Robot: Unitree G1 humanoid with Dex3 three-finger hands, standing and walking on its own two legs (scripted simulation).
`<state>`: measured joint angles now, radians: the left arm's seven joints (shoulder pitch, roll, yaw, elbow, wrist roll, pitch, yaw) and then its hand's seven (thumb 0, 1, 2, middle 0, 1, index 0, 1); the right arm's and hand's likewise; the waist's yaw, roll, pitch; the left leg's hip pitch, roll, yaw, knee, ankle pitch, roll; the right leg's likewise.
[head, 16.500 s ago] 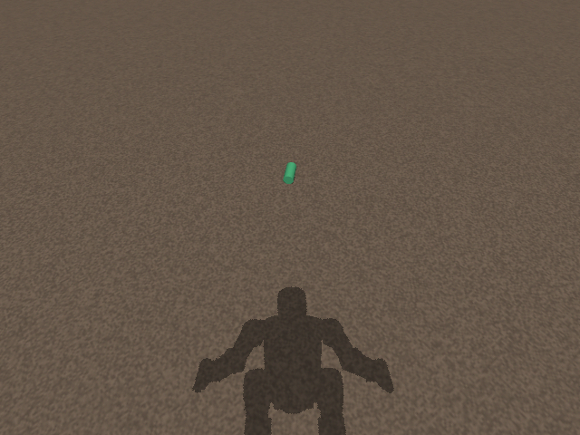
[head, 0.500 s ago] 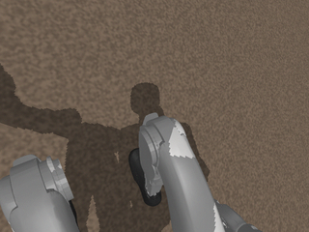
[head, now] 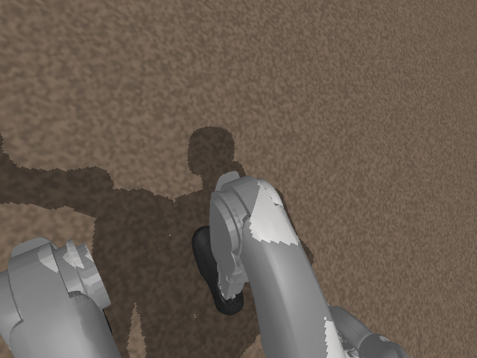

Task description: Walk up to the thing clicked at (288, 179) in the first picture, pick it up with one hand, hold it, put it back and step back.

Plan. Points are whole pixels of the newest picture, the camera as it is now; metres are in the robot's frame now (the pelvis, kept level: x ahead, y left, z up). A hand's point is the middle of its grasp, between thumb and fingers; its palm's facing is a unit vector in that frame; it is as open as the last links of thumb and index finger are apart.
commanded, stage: close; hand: left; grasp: from above
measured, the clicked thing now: out of the picture +0.46 +0.33 -0.28
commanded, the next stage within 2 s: settle in 1.68 s
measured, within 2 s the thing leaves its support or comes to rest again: neither
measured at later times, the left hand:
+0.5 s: hand out of the picture +0.45 +0.32 -0.26, palm faces -0.44 -0.16 -0.88, open 11.6 cm
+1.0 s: hand out of the picture +0.44 +0.32 -0.25, palm faces -0.46 -0.15 -0.88, open 9.4 cm
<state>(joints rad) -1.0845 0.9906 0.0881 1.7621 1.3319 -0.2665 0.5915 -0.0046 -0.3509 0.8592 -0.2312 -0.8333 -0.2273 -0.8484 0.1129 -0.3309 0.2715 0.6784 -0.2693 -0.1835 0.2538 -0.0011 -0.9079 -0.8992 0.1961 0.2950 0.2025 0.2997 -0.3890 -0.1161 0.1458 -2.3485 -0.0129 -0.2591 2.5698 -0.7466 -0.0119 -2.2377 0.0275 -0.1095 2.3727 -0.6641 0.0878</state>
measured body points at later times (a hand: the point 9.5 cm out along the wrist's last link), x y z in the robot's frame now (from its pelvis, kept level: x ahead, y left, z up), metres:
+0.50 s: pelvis +0.00 +0.00 +0.00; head +0.28 +0.13 +0.32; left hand +0.47 +0.32 -0.21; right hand +0.04 -0.25 -0.05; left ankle +0.06 +0.12 -0.27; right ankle +0.12 -0.14 -0.27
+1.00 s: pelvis -0.01 +0.00 +0.00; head +0.27 +0.13 +0.33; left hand +0.46 +0.32 -0.20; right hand +0.04 -0.25 -0.05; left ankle +0.06 +0.12 -0.27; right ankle +0.12 -0.14 -0.27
